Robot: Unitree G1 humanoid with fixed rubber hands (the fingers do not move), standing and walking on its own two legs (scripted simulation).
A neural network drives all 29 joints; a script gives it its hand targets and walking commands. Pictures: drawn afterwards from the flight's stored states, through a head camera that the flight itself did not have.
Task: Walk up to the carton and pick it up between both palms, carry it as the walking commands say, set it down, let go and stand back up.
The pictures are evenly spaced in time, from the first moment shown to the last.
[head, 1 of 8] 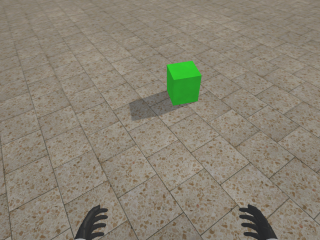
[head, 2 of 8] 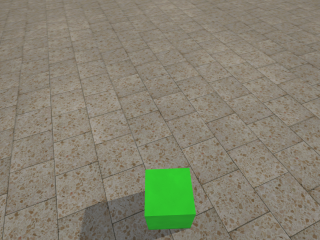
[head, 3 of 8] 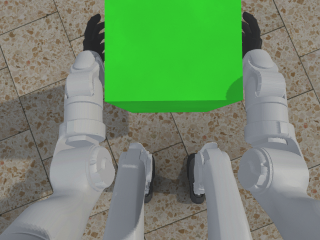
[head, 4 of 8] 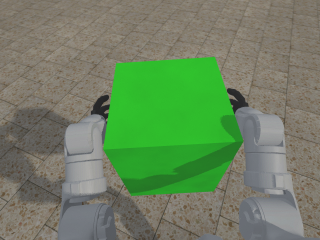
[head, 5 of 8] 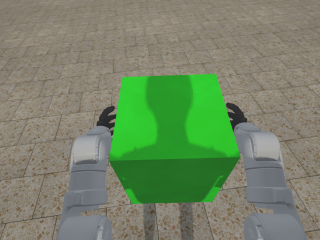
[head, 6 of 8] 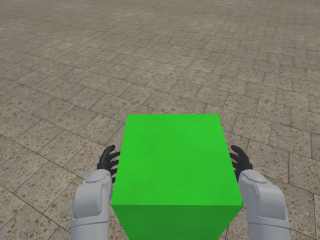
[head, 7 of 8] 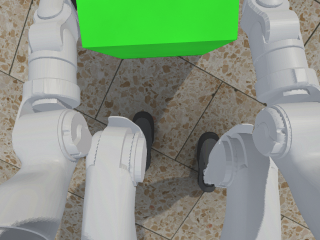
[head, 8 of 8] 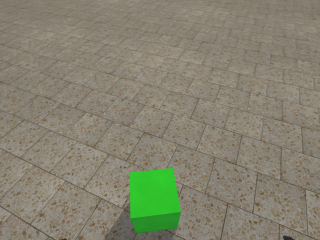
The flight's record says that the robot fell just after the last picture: no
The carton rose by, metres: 0.68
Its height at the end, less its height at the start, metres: +0.00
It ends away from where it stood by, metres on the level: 1.38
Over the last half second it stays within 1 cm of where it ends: yes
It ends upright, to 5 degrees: yes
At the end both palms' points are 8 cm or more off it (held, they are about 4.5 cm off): yes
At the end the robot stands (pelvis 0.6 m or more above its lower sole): yes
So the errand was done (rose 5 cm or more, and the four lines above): yes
